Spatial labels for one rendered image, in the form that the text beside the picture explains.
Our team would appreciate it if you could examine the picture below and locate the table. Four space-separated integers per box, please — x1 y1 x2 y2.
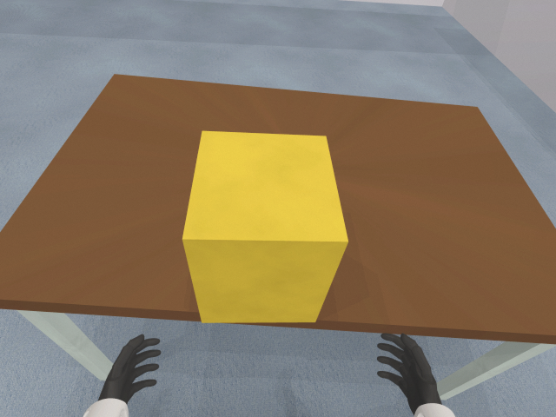
0 74 556 400

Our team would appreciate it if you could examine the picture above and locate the robot left forearm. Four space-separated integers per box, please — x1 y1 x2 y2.
83 398 129 417

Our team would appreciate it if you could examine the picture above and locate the robot right hand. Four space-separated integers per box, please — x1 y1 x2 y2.
377 334 442 414

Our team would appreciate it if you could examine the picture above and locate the carton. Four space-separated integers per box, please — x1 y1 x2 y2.
182 131 348 323

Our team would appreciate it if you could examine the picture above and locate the robot left hand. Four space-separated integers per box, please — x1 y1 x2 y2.
98 334 161 405

